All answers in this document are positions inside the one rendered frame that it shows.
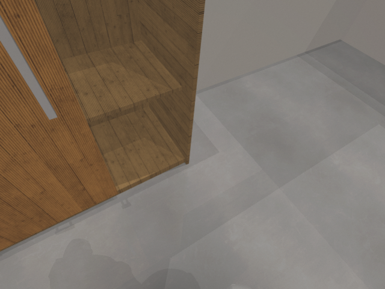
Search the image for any wardrobe door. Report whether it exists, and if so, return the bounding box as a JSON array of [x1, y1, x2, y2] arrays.
[[0, 0, 118, 250]]

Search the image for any handle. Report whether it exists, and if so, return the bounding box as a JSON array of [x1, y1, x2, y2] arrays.
[[0, 15, 57, 120]]

